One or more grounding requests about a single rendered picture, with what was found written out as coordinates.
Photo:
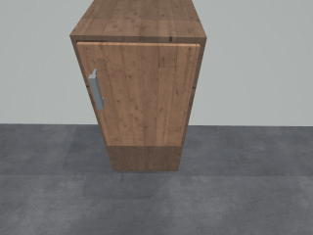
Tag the handle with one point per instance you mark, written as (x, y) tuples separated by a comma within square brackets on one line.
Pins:
[(94, 84)]

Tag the cupboard door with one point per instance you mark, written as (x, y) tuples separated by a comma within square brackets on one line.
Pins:
[(146, 88)]

